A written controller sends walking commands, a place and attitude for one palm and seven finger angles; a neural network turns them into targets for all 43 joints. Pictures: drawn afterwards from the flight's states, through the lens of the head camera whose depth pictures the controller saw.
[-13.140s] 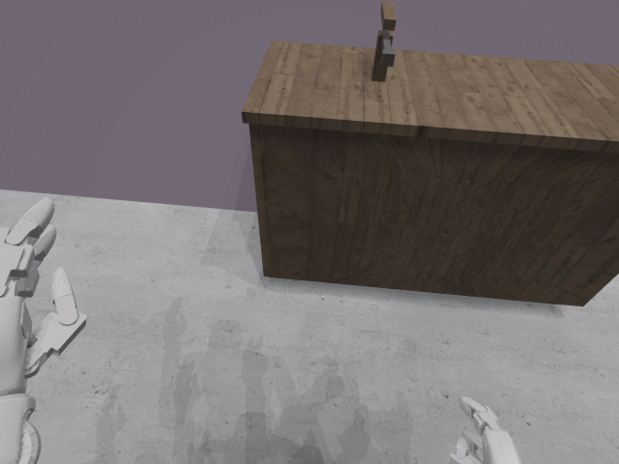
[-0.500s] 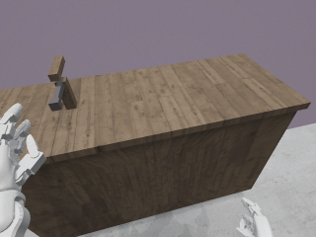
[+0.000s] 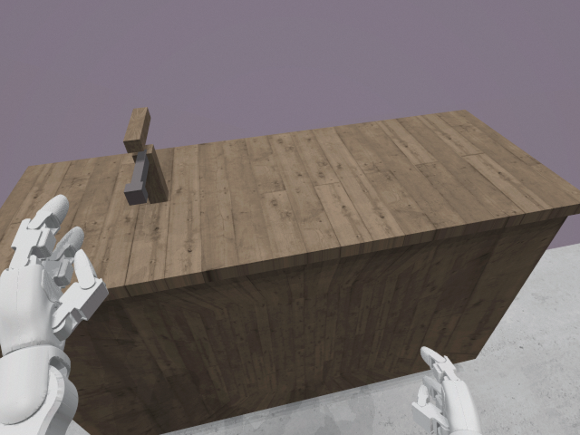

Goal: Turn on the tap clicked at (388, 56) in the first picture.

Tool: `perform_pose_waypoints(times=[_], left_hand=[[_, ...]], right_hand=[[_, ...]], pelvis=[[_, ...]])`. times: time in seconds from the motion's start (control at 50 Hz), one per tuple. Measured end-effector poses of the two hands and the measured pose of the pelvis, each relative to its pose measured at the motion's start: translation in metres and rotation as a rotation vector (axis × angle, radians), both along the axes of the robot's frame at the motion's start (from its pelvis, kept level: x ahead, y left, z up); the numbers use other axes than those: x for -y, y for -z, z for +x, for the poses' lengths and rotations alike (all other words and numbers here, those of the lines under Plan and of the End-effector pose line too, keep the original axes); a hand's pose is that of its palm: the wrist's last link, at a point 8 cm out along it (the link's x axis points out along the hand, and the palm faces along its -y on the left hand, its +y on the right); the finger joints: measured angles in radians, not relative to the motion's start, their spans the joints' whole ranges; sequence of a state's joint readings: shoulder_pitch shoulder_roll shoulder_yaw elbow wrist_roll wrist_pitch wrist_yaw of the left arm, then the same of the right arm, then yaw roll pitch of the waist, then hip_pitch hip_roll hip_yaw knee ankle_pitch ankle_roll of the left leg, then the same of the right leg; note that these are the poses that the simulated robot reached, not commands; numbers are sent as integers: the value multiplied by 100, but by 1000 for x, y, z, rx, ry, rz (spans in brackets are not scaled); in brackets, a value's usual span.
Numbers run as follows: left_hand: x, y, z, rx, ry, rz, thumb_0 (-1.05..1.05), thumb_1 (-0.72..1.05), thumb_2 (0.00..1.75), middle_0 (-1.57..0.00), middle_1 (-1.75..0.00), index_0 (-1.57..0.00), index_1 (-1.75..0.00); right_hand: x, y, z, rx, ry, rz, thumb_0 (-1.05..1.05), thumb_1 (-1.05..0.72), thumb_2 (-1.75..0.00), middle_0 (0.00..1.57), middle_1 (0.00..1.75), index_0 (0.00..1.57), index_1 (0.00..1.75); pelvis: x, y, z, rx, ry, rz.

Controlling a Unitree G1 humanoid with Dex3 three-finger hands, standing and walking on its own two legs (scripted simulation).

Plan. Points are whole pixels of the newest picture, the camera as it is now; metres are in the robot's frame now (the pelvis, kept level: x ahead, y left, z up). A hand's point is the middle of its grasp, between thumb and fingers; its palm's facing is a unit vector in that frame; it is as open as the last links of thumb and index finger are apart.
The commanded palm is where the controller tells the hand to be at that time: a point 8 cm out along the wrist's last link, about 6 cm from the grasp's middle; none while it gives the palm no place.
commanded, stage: turn the palm inward beside the body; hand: left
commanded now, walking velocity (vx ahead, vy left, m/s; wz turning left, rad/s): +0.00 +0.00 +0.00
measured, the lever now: (136, 193) +0.42 +0.34 +0.13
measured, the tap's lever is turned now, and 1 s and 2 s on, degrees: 0 0 0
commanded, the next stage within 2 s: reach beside the lever's end, fingers flat in 0.66 s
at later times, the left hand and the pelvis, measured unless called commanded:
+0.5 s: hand (97, 284) +0.19 +0.24 +0.19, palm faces +0.52 -0.85 -0.08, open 7.4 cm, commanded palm +0.13 +0.27 +0.20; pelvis +0.00 +0.00 +0.00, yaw +0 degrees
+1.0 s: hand (106, 276) +0.20 +0.24 +0.19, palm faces +0.55 -0.83 -0.07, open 7.4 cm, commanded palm +0.16 +0.28 +0.19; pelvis +0.00 -0.02 +0.00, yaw +0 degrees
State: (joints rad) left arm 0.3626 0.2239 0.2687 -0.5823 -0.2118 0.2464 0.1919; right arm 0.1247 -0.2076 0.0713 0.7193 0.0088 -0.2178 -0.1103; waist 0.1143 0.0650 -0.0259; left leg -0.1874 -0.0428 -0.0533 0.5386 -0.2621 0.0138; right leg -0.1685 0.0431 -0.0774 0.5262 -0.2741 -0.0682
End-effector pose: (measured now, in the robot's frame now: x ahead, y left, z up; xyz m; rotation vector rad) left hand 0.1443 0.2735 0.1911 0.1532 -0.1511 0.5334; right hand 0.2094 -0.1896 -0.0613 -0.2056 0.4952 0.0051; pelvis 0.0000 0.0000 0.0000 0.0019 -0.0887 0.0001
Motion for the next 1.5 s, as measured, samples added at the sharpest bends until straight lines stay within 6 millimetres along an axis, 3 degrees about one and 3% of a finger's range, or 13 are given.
perform_pose_waypoints(times=[0.34,0.88,1.16,1.32,1.5], left_hand=[[-9,2,-1,-57,-16,-75,1,90,90,-20,-30,-20,-30],[5,-1,1,-57,-24,-65,1,90,90,-20,-30,-20,-30],[-11,6,33,-83,-64,-83,1,90,90,-20,-30,-20,-30],[-24,12,42,-89,-83,-93,1,90,90,-20,-30,-20,-30],[-39,18,61,-86,-101,-102,1,90,90,-19,-28,-19,-28]], right_hand=[[-12,-12,9,7,-16,-1,1,-90,-90,21,30,20,30],[12,-5,3,-11,14,11,1,-90,-90,21,30,20,30],[30,2,-5,-42,75,-1,1,-90,-90,21,30,20,30],[44,7,-12,-71,115,-17,1,-90,-90,21,30,20,30],[47,12,-17,-96,144,-39,1,-90,-90,21,30,20,30]], pelvis=[[-5,-4,0,31,-3,-5],[10,-4,0,31,-2,-1],[19,-5,2,11,6,1],[17,-4,7,-13,12,6],[14,-3,8,-30,10,4]])
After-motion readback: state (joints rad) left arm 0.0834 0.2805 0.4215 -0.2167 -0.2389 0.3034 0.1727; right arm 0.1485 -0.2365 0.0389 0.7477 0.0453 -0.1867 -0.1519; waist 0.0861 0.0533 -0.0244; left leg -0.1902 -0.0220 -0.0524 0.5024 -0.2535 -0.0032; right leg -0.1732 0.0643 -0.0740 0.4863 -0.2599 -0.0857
